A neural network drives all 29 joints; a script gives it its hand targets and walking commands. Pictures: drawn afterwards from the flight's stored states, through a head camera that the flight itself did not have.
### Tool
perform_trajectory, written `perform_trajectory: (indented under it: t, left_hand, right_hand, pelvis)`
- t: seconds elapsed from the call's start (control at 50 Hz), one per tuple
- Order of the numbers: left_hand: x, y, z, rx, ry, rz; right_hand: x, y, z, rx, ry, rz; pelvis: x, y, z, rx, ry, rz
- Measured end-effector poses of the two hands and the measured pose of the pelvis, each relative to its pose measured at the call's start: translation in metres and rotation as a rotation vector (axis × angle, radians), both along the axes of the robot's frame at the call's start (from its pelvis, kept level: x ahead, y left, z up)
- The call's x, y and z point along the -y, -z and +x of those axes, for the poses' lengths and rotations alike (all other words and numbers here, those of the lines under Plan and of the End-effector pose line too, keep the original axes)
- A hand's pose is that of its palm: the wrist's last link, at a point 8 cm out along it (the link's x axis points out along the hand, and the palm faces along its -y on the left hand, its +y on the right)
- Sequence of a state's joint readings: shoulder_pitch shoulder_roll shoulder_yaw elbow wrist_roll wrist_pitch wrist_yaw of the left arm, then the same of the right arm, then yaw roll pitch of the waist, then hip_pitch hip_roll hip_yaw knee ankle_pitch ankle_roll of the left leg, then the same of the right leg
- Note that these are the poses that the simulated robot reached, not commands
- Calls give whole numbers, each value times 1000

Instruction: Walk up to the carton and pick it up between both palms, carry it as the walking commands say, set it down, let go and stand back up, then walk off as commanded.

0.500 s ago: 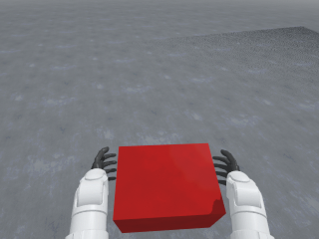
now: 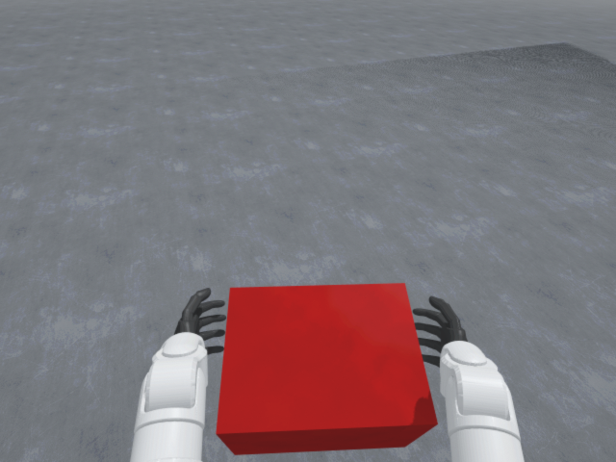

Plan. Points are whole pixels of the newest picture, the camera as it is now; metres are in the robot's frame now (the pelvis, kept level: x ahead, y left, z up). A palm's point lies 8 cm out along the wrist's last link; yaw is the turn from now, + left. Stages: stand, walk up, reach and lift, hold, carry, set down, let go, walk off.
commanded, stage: reach and lift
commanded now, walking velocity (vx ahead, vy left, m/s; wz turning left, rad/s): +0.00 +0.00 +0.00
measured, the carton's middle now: (319, 369) +0.30 +0.00 -0.05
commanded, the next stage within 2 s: hold in 0.40 s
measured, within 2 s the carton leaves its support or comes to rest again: neither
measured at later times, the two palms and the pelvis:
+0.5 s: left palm (186, 353) +0.27 +0.17 +0.04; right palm (454, 361) +0.27 -0.18 +0.04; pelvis -0.01 -0.01 +0.00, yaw +1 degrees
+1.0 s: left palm (183, 351) +0.27 +0.17 +0.04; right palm (450, 360) +0.27 -0.17 +0.04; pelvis +0.00 +0.00 +0.00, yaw +0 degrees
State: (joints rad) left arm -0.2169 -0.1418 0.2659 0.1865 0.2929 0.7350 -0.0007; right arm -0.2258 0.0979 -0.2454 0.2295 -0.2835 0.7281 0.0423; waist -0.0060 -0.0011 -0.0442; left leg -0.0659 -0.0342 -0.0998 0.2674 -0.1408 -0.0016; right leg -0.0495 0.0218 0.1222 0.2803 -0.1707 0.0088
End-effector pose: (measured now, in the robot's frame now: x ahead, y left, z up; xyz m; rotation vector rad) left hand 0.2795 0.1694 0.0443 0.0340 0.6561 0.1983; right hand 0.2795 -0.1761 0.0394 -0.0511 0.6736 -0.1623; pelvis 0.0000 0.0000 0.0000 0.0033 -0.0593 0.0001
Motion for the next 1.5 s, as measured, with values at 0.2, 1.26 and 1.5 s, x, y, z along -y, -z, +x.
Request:
perform_trajectory:
  t: [0.2,1.26,1.5]
  left_hand:
    - [-3,-1,-6,7,-12,8]
    - [-5,1,-9,10,-7,3]
    - [-5,2,-10,11,-10,1]
  right_hand:
    - [-3,1,-6,6,3,8]
    - [-7,2,-12,7,16,4]
    - [-6,1,-11,9,16,4]
  pelvis:
    - [2,0,1,7,-5,0]
    - [-1,1,-3,19,-1,1]
    - [1,1,-4,20,-2,1]
